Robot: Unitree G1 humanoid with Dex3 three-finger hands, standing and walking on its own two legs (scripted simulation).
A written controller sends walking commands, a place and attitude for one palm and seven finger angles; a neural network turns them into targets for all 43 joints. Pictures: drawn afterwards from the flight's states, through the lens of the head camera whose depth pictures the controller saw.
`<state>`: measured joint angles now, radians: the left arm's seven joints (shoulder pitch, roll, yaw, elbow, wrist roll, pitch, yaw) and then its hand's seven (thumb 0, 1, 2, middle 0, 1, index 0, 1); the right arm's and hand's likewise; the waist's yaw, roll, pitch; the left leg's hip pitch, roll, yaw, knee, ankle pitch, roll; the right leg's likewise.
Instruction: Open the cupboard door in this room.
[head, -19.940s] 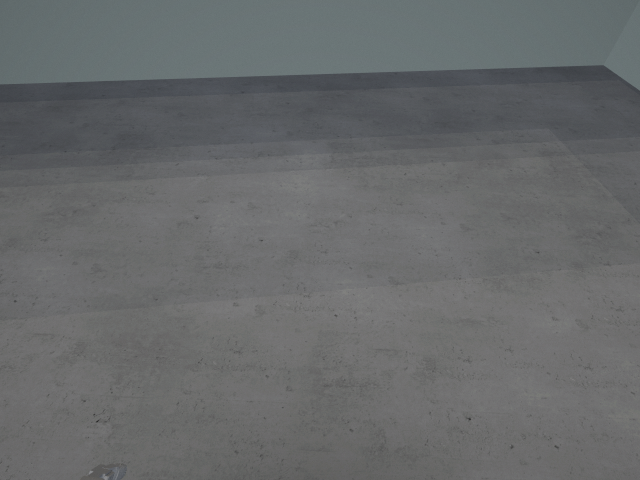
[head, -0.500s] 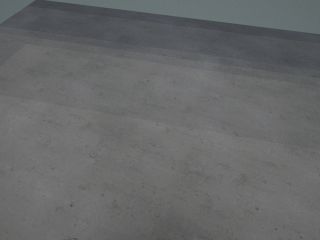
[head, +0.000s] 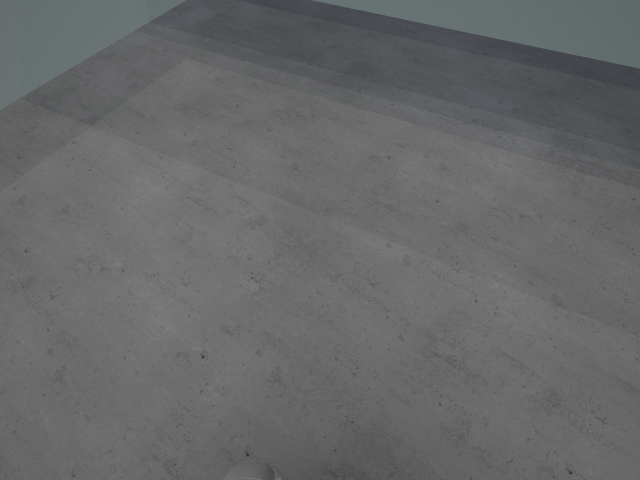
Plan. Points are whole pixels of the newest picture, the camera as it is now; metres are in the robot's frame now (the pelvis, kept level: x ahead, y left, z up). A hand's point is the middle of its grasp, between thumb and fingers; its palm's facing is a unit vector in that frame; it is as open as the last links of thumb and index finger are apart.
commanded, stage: turn or walk to find it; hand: left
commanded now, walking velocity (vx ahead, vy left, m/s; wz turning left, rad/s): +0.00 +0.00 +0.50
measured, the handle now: out of the picture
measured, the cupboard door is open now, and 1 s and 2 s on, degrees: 0 0 0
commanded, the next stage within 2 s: none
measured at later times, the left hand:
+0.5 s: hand out of the picture +0.05 +0.25 -0.16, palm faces +0.22 -0.94 -0.25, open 7.3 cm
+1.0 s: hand out of the picture -0.08 +0.18 -0.16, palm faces +0.50 -0.83 -0.26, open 7.3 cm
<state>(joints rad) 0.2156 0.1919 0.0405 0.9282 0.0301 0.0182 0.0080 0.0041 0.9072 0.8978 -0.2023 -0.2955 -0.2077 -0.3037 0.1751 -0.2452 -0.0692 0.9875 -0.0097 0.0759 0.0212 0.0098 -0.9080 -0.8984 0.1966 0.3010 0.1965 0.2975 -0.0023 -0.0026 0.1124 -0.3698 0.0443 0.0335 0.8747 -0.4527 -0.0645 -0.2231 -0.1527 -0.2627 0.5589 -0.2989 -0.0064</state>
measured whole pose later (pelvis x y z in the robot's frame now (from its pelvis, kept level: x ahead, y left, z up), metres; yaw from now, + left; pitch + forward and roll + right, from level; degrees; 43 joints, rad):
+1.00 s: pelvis -0.03 -0.01 +0.00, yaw +30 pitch -1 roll +2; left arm 0.23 0.19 0.04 0.93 0.03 0.02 0.01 0.00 0.91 0.90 -0.20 -0.30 -0.21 -0.30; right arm 0.17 -0.25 -0.07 0.99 -0.01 0.07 0.02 0.01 -0.91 -0.90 0.20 0.30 0.20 0.30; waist 0.00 0.00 0.11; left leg -0.36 0.04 0.02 0.85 -0.45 -0.07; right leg -0.22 -0.15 -0.25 0.55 -0.31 -0.01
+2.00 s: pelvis +0.14 +0.14 +0.00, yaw +56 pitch -1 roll +0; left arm 0.48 0.13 0.02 1.13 0.03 -0.07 0.01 0.00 0.92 0.90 -0.20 -0.29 -0.20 -0.30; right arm 0.08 -0.21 -0.05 1.00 -0.02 0.01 0.05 0.01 -0.91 -0.90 0.19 0.30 0.19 0.30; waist 0.06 0.01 0.10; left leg -0.53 0.08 0.10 0.75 -0.19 0.02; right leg 0.07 -0.09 -0.33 0.35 -0.38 0.04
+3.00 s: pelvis +0.39 +0.47 +0.01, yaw +62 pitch -1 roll +0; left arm 0.32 0.18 0.05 1.11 0.02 -0.07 0.00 -0.01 0.94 0.90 -0.20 -0.29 -0.20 -0.30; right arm 0.17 -0.20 -0.07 1.03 -0.02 -0.01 0.03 0.01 -0.91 -0.90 0.19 0.30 0.19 0.30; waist 0.00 0.03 0.05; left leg -0.57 0.13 0.05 0.88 -0.16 -0.03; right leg -0.09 -0.03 -0.23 0.36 -0.26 -0.04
